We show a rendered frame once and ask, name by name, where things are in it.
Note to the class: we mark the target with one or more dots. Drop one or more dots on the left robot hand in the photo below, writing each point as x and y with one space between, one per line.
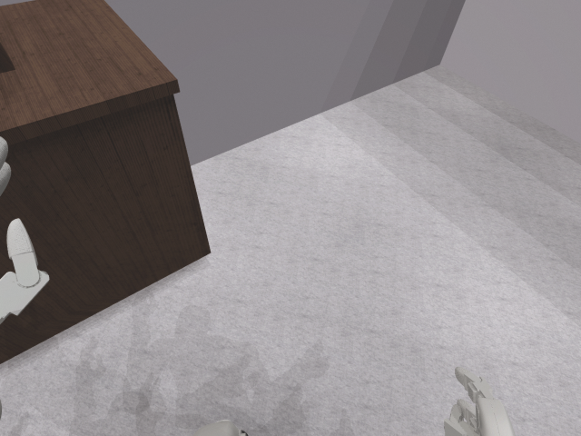
18 289

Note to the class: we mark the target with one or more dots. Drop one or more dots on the counter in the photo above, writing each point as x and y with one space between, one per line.
100 175

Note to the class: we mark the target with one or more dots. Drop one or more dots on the right robot hand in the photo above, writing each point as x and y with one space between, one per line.
489 418

